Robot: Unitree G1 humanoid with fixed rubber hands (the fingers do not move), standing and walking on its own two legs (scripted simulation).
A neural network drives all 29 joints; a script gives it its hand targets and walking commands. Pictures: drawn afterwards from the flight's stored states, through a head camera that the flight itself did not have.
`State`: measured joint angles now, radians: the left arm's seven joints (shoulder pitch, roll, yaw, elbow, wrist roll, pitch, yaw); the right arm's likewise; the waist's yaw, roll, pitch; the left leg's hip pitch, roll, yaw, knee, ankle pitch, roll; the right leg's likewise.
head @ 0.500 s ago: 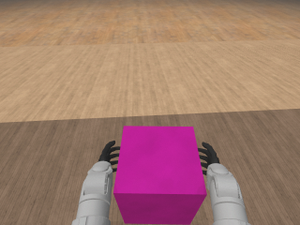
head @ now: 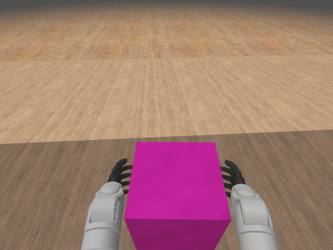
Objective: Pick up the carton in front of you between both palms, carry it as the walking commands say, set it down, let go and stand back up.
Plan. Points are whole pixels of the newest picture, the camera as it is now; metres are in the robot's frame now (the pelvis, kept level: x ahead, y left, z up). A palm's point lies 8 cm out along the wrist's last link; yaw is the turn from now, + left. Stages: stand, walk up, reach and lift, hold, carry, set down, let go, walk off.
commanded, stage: hold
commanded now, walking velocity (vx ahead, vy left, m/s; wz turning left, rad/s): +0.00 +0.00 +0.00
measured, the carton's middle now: (175, 199) +0.30 +0.00 -0.03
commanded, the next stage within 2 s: carry in 1.10 s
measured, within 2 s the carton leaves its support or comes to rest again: neither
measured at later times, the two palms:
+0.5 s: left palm (114, 188) +0.28 +0.15 +0.05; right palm (238, 191) +0.28 -0.15 +0.05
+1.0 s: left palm (115, 188) +0.28 +0.15 +0.05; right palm (238, 190) +0.28 -0.15 +0.05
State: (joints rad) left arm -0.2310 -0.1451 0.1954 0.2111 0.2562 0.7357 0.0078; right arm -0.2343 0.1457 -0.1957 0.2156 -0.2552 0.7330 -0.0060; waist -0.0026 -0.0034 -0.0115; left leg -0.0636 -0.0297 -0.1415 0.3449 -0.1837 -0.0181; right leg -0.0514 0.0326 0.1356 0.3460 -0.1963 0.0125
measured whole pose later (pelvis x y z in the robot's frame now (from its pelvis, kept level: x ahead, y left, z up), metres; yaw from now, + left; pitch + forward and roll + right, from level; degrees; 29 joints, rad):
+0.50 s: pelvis -0.01 +0.00 +0.00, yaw +0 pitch -7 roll +0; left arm -0.30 -0.16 0.25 0.26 0.29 0.76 -0.01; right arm -0.30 0.16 -0.26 0.26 -0.30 0.75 0.02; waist 0.00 0.00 0.01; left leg -0.06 -0.03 -0.13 0.37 -0.18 -0.02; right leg -0.05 0.03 0.14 0.37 -0.19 0.02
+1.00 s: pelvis +0.00 +0.00 +0.00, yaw +0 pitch -7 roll +0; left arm -0.26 -0.15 0.21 0.22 0.28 0.77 0.00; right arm -0.26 0.15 -0.21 0.23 -0.28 0.77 0.01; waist 0.00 0.00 0.01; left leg -0.04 -0.03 -0.13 0.34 -0.18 -0.02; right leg -0.03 0.03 0.13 0.34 -0.19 0.01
